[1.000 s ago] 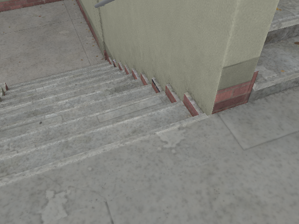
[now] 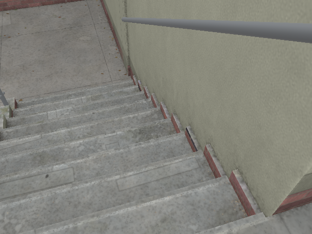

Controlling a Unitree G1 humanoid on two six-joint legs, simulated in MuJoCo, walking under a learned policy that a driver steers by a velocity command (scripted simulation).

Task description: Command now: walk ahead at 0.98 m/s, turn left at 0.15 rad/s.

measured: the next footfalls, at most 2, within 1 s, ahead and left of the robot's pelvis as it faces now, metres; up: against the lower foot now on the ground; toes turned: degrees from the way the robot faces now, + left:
left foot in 0.26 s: +0.43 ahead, +0.12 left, +0.00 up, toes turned +13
right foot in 0.62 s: +0.65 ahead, -0.05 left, -0.16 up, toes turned +26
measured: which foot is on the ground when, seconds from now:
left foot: up 0.00-0.24, down 0.26-0.58, up 0.60-0.94, down 0.96-1.00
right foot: down 0.00-0.26, up 0.28-0.60, down 0.62-0.94, up 0.96-1.00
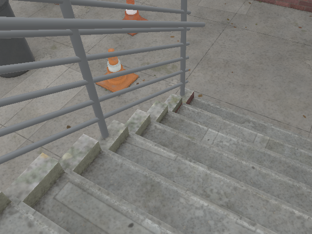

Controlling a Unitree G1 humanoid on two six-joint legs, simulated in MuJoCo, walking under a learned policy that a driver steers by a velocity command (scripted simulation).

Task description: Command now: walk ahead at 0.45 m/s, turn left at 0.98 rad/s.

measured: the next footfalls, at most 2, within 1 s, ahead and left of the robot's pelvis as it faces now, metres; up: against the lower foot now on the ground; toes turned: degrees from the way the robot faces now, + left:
right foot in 0.44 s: +0.25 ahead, -0.22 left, -0.16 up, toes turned +6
left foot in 0.94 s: +0.37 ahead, +0.02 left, -0.16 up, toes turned -22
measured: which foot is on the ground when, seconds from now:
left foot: down 0.00-0.50, up 0.52-0.92, down 0.94-1.00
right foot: up 0.00-0.42, down 0.44-0.94, up 0.96-1.00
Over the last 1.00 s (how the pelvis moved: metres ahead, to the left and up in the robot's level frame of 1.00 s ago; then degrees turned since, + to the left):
0.78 0.17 -0.34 45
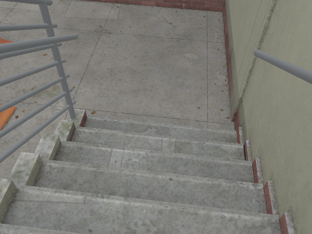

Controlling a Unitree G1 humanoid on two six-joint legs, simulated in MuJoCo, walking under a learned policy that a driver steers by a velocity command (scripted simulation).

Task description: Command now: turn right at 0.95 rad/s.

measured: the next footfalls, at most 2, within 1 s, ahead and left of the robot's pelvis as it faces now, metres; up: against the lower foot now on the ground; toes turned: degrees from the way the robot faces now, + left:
right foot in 0.60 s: +0.06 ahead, -0.17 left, +0.00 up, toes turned -19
left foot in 0.84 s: +0.15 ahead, +0.05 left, +0.00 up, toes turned -13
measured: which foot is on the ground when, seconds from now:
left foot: down 0.00-0.60, up 0.62-0.82, down 0.84-1.00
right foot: up 0.00-0.58, down 0.60-1.00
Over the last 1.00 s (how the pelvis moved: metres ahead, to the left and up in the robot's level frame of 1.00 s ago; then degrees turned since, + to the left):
0.25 -0.04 -0.16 -24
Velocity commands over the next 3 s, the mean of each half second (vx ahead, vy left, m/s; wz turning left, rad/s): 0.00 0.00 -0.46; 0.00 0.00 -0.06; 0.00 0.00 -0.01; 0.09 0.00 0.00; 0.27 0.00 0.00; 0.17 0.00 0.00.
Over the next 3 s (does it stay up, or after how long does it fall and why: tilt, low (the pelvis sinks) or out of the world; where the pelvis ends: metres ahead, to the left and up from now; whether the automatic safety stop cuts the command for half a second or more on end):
stays up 0.38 -0.03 -0.18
